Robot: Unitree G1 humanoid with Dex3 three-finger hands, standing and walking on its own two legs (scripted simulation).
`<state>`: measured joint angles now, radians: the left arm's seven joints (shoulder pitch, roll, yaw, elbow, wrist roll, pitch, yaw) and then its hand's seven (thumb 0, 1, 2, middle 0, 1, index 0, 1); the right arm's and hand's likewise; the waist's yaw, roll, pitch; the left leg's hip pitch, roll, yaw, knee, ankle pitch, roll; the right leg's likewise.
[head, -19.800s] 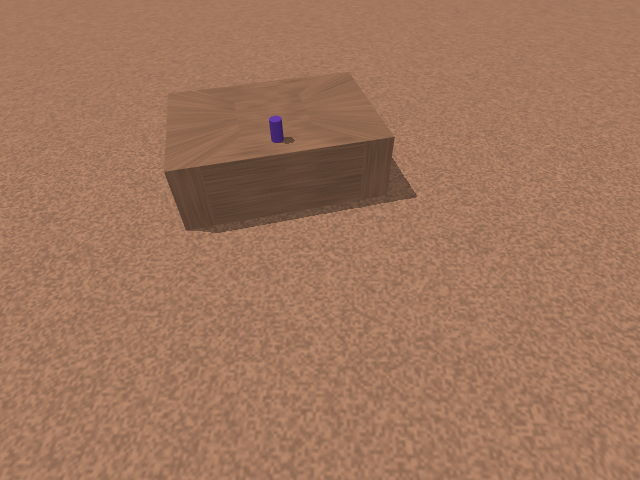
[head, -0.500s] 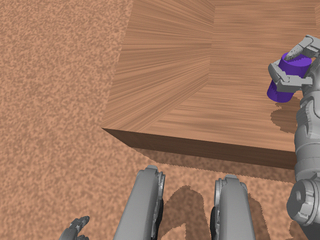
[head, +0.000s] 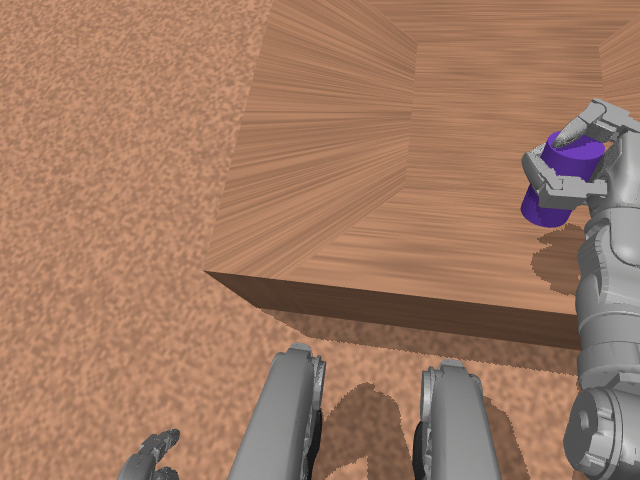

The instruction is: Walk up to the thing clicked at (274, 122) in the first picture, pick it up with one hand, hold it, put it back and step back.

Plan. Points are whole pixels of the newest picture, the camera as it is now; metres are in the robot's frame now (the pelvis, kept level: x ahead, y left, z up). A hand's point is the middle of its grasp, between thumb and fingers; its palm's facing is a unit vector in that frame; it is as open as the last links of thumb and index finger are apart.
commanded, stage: lift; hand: right
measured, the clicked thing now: (558, 181) +0.49 -0.21 -0.01
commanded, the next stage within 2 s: hold in 1.48 s
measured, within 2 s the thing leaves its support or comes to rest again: neither
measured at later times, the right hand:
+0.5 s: hand out of the picture +0.43 -0.20 +0.14, palm faces +0.17 +0.99 -0.01, open 5.7 cm
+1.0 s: hand out of the picture +0.40 -0.19 +0.21, palm faces +0.15 +0.99 -0.01, open 5.7 cm
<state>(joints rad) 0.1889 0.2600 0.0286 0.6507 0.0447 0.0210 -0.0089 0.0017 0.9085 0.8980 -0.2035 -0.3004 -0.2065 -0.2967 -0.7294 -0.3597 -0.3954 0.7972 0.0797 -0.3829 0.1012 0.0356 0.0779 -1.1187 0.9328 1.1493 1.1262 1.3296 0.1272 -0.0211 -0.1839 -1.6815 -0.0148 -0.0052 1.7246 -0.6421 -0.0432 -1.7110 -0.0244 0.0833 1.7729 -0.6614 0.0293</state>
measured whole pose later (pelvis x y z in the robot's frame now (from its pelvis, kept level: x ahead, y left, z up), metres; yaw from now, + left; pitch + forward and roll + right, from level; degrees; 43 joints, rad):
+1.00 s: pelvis +0.04 +0.00 +0.17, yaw -2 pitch +15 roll +2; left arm 0.23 0.22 0.02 0.68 0.01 -0.04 0.03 0.01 0.88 0.91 -0.20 -0.29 -0.19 -0.30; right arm -0.24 -0.21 -0.19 0.47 0.15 -0.37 0.04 0.03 0.07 -1.11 0.93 1.14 1.15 1.34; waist 0.05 -0.01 -0.10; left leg -0.83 0.00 -0.01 1.04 -0.47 -0.04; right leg -0.86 -0.03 0.05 1.09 -0.49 0.02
